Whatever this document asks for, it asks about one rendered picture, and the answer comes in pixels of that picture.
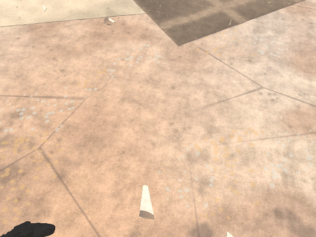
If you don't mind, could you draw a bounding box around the robot left hand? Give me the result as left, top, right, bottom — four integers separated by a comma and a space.
0, 221, 55, 237

